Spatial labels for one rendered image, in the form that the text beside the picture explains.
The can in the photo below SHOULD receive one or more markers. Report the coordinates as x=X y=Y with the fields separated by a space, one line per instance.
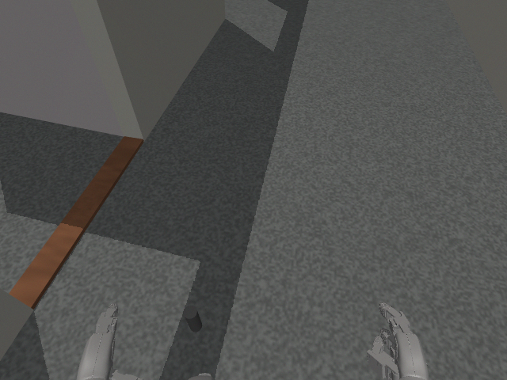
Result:
x=193 y=318

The left robot hand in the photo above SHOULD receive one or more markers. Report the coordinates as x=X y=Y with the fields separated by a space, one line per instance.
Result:
x=97 y=358

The right robot hand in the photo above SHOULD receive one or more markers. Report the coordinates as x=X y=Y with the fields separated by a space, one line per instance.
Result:
x=407 y=356

